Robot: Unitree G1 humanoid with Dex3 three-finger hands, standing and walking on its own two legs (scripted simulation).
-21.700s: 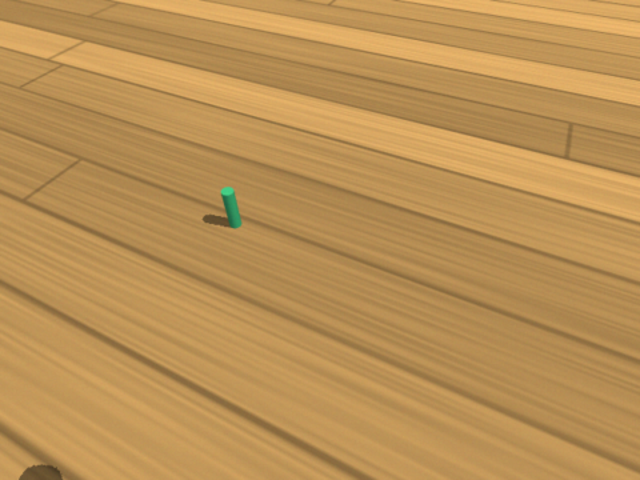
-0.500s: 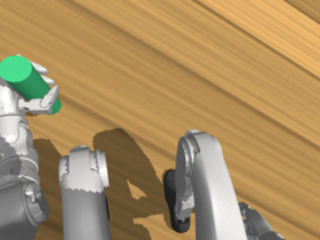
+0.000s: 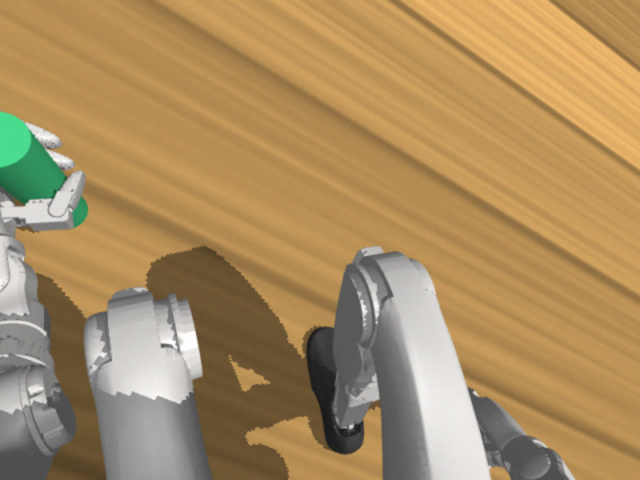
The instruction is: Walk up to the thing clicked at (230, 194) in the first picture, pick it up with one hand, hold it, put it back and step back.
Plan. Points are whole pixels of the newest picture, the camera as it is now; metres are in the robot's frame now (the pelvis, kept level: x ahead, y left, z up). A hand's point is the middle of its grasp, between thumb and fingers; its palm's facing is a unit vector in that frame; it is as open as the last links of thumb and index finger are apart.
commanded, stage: lower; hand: left
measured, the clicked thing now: (37, 182) +0.45 +0.25 -0.11
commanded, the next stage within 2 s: loosen in 1.26 s
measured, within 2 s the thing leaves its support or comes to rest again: rests again in 1.30 s
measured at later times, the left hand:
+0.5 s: hand (65, 191) +0.46 +0.24 -0.16, palm faces +0.20 -0.98 -0.02, open 7.2 cm
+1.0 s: hand (74, 196) +0.46 +0.24 -0.19, palm faces +0.21 -0.98 -0.02, open 7.2 cm
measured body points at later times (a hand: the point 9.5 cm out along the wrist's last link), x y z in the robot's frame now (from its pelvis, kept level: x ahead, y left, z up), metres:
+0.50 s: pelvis -0.01 +0.01 -0.01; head +0.24 +0.14 +0.33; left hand +0.44 +0.29 -0.16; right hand +0.10 -0.27 -0.07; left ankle +0.07 +0.13 -0.27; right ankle +0.12 -0.13 -0.27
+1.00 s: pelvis -0.01 +0.01 -0.01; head +0.25 +0.16 +0.32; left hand +0.44 +0.29 -0.18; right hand +0.11 -0.25 -0.06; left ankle +0.07 +0.13 -0.27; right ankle +0.12 -0.13 -0.27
